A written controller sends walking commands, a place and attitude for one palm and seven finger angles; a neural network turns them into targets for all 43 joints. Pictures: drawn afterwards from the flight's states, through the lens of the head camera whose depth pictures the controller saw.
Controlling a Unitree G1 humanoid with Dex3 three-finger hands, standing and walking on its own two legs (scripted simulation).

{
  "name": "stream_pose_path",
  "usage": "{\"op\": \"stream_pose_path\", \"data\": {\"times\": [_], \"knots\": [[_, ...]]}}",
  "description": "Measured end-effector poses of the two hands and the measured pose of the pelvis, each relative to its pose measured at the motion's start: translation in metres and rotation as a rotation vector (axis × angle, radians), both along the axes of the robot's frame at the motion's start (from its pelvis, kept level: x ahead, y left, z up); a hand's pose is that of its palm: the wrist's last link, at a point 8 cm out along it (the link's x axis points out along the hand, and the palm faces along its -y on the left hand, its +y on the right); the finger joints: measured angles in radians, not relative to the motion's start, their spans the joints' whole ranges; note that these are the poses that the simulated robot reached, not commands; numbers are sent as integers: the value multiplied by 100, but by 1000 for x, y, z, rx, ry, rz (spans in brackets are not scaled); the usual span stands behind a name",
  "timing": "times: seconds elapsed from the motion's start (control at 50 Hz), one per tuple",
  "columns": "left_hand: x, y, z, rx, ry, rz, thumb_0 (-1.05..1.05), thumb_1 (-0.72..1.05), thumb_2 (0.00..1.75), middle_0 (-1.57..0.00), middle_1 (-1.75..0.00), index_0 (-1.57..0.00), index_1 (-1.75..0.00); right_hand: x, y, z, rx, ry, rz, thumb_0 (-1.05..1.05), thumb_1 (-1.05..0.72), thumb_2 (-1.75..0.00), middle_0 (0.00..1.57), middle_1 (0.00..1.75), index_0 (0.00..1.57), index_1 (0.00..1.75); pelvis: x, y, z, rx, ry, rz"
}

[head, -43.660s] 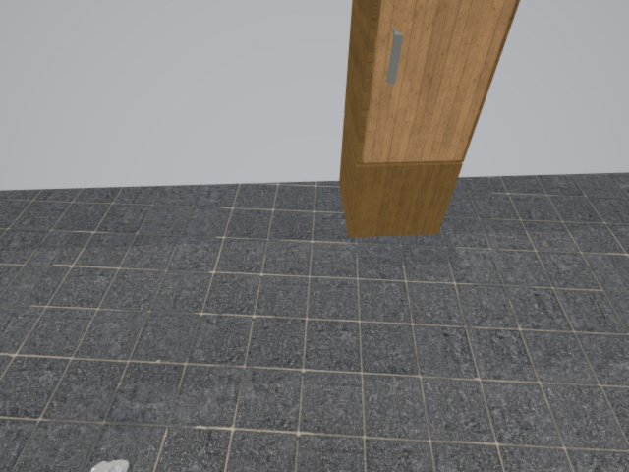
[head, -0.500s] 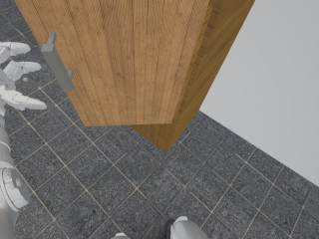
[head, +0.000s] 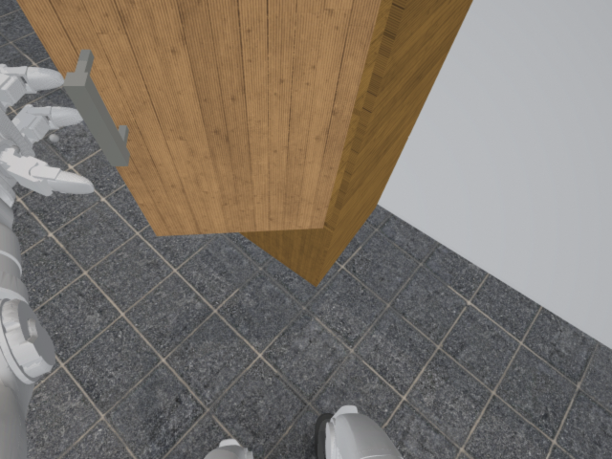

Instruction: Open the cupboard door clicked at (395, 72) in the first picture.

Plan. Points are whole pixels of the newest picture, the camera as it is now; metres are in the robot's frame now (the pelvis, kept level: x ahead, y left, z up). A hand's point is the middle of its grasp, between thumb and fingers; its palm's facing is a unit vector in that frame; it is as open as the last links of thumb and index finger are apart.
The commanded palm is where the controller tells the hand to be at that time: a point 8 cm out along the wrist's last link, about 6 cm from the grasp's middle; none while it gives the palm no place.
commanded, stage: move the hooked fingers beside the handle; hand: left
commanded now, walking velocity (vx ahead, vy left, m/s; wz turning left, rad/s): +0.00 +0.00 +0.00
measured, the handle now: (104, 112) +0.54 +0.22 +0.09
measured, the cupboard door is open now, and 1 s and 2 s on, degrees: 41 41 41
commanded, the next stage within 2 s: slide the fingers in behind the handle in 0.22 s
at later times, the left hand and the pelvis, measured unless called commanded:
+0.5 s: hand (47, 142) +0.49 +0.28 +0.09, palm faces -0.02 -1.00 +0.00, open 14.0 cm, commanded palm +0.47 +0.31 +0.09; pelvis +0.00 +0.01 +0.00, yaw +0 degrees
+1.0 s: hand (82, 145) +0.48 +0.23 +0.10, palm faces -0.01 -1.00 +0.02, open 13.9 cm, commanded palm +0.46 +0.28 +0.09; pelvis +0.02 +0.01 +0.00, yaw +0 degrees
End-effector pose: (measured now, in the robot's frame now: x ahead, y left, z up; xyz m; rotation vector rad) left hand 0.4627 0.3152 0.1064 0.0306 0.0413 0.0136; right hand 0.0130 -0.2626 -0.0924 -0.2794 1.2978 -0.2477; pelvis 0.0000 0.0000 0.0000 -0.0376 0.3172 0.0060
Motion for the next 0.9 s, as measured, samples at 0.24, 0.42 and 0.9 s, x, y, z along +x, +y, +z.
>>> {"op": "stream_pose_path", "data": {"times": [0.24, 0.42, 0.9], "knots": [[-1, 18, -3, -2, -5, -3, -1, -50, 30, -30, -120, -30, -120, -30, -10, 5, -35, 88, -19, 1, -90, -90, 21, 30, 21, 30, -5, -2, -2, -2, 23, -3], [3, 18, -11, -22, -9, -25, -1, -50, 30, -29, -120, -30, -120, -20, -10, 9, -59, 77, -12, 1, -90, -90, 20, 30, 21, 30, -2, 2, -3, -9, 36, -3], [1, -16, -8, -4, -29, -25, -1, -50, 30, -29, -120, -30, -121, 29, 19, -2, 46, -35, 13, 1, -90, -90, 21, 30, 21, 30, 17, 10, 3, -13, 6, -1]]}}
